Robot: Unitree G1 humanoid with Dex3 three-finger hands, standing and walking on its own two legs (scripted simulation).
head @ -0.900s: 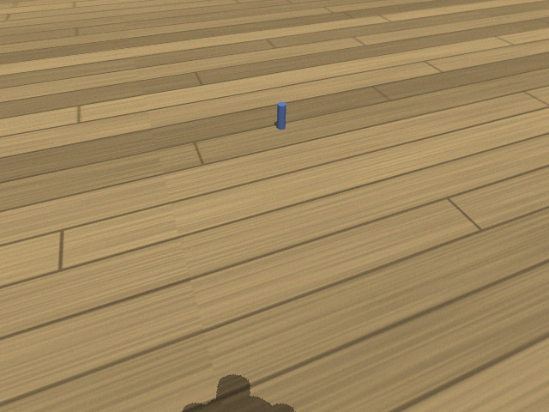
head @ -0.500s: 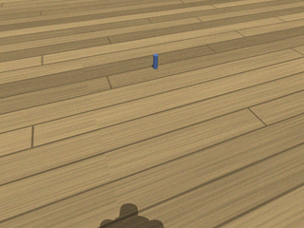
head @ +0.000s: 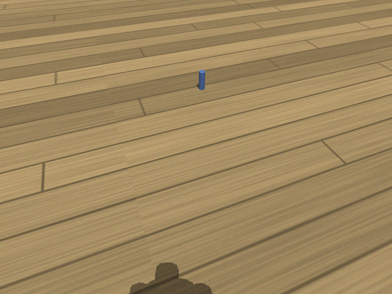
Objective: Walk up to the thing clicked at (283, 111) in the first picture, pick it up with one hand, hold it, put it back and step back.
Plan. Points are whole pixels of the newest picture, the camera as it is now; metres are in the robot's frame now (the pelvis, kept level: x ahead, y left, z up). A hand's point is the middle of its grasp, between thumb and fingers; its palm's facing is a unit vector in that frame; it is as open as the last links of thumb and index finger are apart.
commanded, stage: stand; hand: left
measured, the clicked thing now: (201, 80) +1.99 -0.03 -0.70
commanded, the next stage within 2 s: walk up in 0.22 s
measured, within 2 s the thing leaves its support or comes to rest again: neither
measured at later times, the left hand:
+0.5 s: hand out of the picture +0.14 +0.25 -0.12, palm faces -0.10 -0.91 -0.41, open 7.4 cm
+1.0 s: hand (140, 255) +0.28 +0.16 -0.16, palm faces -0.03 -0.94 -0.35, open 7.4 cm
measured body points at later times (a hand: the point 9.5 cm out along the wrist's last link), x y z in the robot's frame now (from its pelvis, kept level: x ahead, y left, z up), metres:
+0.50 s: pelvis +0.04 -0.05 -0.01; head +0.04 -0.07 +0.44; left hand +0.15 +0.29 -0.10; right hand +0.07 -0.40 -0.13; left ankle +0.01 +0.12 -0.75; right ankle +0.11 -0.19 -0.73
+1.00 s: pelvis +0.27 -0.12 -0.02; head +0.29 -0.12 +0.43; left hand +0.28 +0.20 -0.14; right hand +0.37 -0.45 -0.13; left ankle +0.43 +0.01 -0.73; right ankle +0.13 -0.21 -0.75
